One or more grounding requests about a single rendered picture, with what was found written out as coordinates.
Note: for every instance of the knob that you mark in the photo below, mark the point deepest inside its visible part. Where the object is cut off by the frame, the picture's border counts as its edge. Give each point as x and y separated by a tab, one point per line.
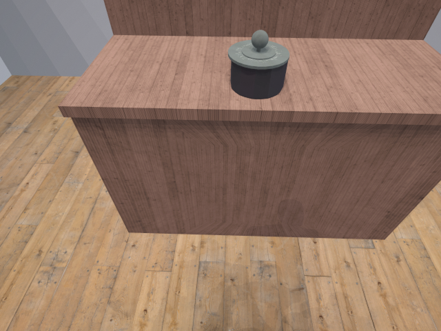
260	39

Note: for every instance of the table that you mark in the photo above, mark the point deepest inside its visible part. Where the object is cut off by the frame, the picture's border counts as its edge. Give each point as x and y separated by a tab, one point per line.
346	150

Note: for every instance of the pot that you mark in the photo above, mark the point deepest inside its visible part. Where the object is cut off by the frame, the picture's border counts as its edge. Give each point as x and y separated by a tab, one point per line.
257	84

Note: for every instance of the lid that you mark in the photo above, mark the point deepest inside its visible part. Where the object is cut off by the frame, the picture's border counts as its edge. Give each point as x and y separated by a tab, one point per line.
244	54

